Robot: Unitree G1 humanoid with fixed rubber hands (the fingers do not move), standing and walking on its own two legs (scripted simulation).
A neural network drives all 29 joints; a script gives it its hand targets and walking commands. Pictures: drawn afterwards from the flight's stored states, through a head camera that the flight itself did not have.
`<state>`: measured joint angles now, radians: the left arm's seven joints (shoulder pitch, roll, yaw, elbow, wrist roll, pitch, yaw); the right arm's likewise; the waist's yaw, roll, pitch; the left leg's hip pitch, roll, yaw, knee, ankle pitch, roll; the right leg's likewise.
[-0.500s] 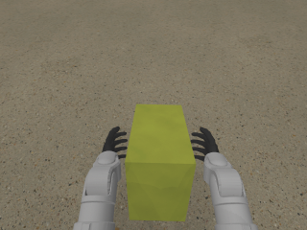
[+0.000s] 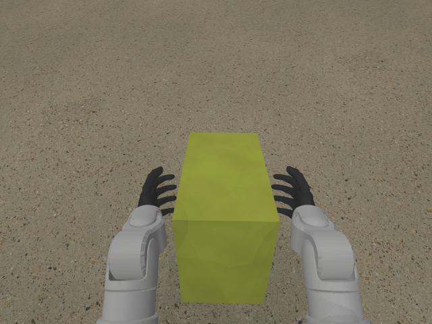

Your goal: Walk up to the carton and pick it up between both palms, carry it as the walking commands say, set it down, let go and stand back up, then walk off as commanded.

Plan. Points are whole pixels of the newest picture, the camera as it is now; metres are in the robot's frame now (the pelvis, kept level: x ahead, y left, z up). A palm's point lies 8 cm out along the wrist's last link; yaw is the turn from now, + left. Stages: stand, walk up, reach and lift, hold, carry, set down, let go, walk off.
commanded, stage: carry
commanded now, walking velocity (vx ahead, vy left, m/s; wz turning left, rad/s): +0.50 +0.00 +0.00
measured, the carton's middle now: (223, 209) +0.38 +0.01 -0.06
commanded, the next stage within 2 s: none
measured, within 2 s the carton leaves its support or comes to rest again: neither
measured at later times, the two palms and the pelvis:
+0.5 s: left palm (165, 114) +0.53 +0.14 +0.09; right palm (279, 109) +0.55 -0.12 +0.09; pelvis +0.25 +0.00 -0.01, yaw +3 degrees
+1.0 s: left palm (161, 68) +0.69 +0.16 +0.10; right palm (260, 63) +0.70 -0.09 +0.10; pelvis +0.40 +0.02 +0.00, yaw +2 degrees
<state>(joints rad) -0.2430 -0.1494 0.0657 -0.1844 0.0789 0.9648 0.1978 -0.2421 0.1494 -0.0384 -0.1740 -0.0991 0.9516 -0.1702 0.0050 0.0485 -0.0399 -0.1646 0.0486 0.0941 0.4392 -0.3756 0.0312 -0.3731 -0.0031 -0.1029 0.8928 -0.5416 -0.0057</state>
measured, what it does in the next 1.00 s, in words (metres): walks ahead: right foot, then left foot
